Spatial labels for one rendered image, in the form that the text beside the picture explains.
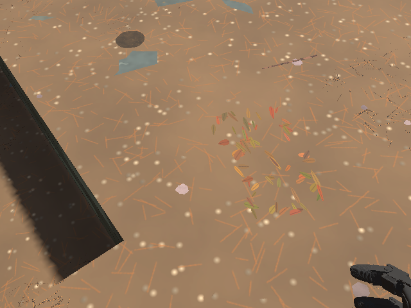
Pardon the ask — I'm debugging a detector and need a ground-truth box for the robot right hand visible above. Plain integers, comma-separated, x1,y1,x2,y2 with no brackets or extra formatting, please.
350,264,411,308

